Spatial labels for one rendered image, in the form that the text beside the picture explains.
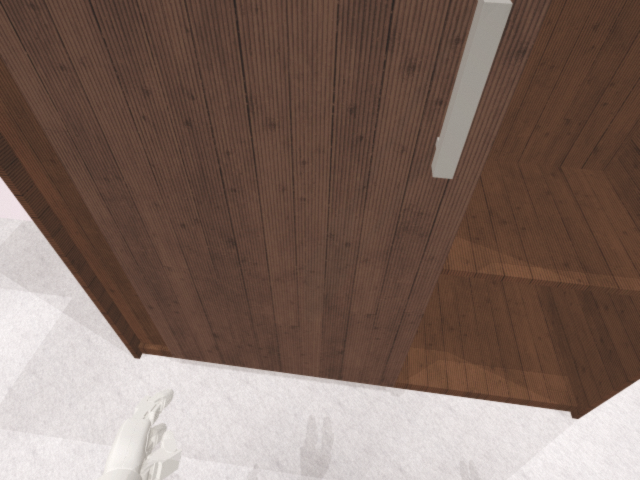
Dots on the handle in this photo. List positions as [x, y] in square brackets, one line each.
[484, 37]

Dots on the robot left hand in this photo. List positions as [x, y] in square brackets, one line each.
[135, 441]

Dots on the wardrobe door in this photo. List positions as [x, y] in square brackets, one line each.
[26, 138]
[261, 169]

